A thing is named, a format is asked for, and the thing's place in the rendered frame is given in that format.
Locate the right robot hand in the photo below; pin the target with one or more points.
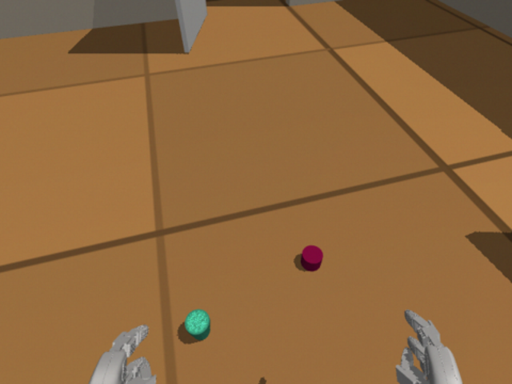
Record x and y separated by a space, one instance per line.
436 360

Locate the left robot hand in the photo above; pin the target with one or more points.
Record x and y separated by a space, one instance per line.
111 367

